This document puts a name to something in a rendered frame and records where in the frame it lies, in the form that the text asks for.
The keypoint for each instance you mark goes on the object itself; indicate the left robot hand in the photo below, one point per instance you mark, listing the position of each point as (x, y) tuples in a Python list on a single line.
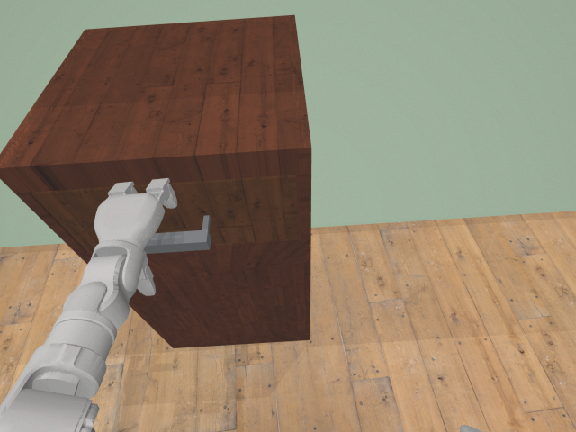
[(135, 217)]

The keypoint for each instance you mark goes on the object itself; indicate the robot left upper arm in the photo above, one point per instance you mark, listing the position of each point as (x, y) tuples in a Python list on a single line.
[(46, 411)]

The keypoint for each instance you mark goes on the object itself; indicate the drawer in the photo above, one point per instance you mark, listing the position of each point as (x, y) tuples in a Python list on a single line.
[(241, 210)]

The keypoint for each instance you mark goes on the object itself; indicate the cabinet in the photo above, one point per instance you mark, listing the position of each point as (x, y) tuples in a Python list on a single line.
[(188, 101)]

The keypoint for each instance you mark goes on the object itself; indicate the handle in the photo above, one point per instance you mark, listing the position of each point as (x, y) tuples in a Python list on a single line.
[(182, 240)]

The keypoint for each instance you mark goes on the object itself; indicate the robot left forearm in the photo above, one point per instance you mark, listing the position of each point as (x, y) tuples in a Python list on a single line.
[(72, 360)]

